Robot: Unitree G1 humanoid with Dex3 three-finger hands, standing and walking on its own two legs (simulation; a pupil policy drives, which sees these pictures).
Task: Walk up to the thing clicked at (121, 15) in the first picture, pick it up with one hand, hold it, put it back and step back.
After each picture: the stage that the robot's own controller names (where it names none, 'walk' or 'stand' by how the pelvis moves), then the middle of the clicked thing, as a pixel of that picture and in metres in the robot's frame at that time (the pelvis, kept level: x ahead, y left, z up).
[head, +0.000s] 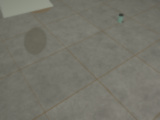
stand; (120, 18) +2.02 -0.55 -0.72
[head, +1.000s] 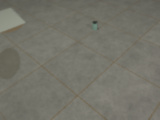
walk; (94, 25) +1.94 -0.04 -0.70
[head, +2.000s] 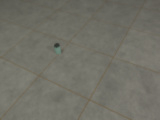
walk; (57, 48) +1.34 +0.34 -0.72
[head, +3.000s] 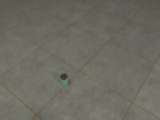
walk; (64, 79) +0.88 +0.22 -0.70
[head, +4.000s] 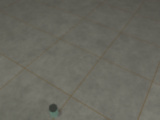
walk; (53, 110) +0.60 +0.21 -0.71
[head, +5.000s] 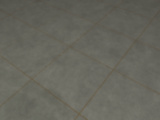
stand; out of the picture +0.42 +0.19 -0.71
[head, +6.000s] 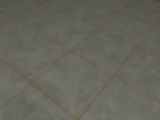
stand; out of the picture +0.40 +0.19 -0.72
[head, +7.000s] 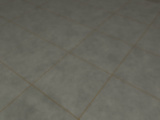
stand; out of the picture +0.42 +0.19 -0.73
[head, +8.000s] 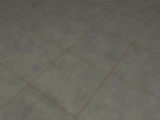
stand; out of the picture +0.41 +0.21 -0.73
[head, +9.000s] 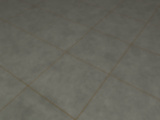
stand; out of the picture +0.40 +0.22 -0.73
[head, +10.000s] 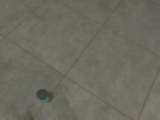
go down; (43, 96) +0.44 +0.21 -0.56
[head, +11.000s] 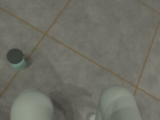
go down; (17, 60) +0.48 +0.26 -0.31
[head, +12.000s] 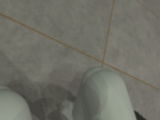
close in; out of the picture +0.46 +0.30 -0.23
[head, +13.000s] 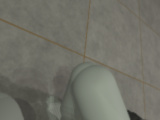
close; out of the picture +0.45 +0.31 -0.23
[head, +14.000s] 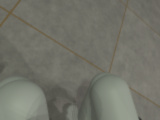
lift; out of the picture +0.39 +0.30 -0.17
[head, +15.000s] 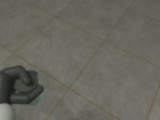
lift; (29, 89) +0.34 +0.18 +0.00
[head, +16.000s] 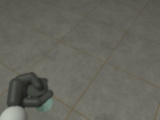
hold; (40, 95) +0.33 +0.16 +0.00
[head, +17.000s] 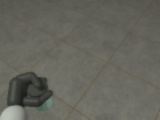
hold; (40, 94) +0.33 +0.16 +0.00
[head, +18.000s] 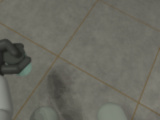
crouch; (18, 61) +0.43 +0.21 -0.08
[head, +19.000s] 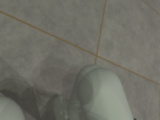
lower; out of the picture +0.45 +0.31 -0.23
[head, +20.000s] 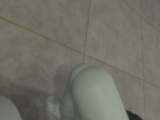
lower; out of the picture +0.44 +0.32 -0.24
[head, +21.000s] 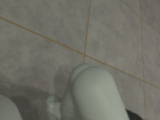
lower; out of the picture +0.44 +0.32 -0.23
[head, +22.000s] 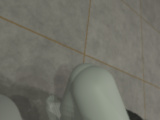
lower; out of the picture +0.44 +0.32 -0.23
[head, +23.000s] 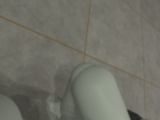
loosen; out of the picture +0.44 +0.32 -0.23
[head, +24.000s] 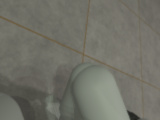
withdraw; out of the picture +0.44 +0.31 -0.24
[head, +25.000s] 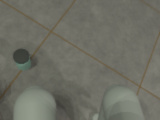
walk; (22, 60) +0.47 +0.25 -0.31
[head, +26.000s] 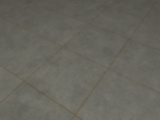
stand; out of the picture +0.40 +0.19 -0.66
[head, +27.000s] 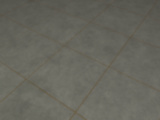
stand; out of the picture +0.42 +0.21 -0.67
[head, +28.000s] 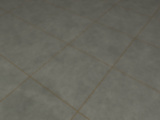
stand; out of the picture +0.41 +0.20 -0.68
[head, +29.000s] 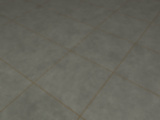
walk; out of the picture +0.42 +0.20 -0.72
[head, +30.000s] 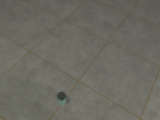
walk; (61, 98) +0.56 +0.14 -0.70
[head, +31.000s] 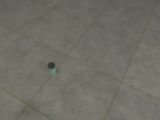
walk; (52, 68) +0.87 +0.27 -0.69
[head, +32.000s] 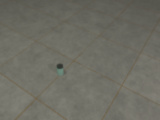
stand; (60, 69) +1.05 +0.23 -0.71
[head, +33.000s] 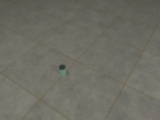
stand; (62, 70) +1.06 +0.23 -0.73
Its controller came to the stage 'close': yes
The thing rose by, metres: 0.71
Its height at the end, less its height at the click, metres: +0.00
